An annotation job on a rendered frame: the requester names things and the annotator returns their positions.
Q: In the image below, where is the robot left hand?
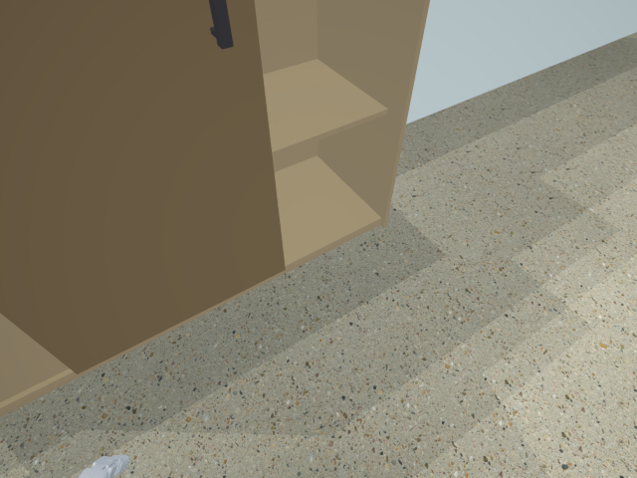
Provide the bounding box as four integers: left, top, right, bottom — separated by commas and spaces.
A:
77, 455, 129, 478

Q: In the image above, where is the wardrobe door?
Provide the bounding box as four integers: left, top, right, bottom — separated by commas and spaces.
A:
0, 314, 69, 402
0, 0, 286, 374

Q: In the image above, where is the handle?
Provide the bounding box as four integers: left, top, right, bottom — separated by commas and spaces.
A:
209, 0, 234, 50

